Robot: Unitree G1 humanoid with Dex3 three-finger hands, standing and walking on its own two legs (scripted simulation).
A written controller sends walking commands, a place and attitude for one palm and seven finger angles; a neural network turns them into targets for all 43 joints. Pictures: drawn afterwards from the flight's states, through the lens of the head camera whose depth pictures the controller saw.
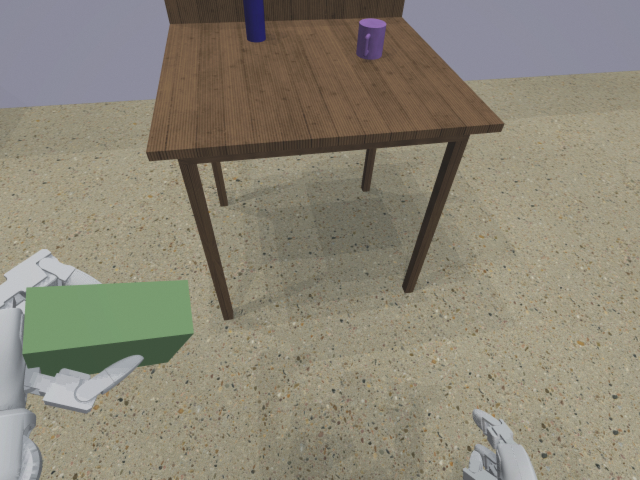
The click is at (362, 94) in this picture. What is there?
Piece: table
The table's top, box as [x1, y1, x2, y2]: [146, 17, 504, 160]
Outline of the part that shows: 504,123 401,17 373,18 378,18 386,22 382,56 378,59 373,60 363,59 355,54 358,22 360,19 366,18 265,21 266,39 262,42 250,42 246,39 244,22 170,24 146,153 149,160 159,160 500,131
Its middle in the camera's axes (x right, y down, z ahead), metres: -0.03 -0.49 +1.12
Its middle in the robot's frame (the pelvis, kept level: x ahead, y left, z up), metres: +1.17 +0.09 -0.02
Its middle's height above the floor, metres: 0.76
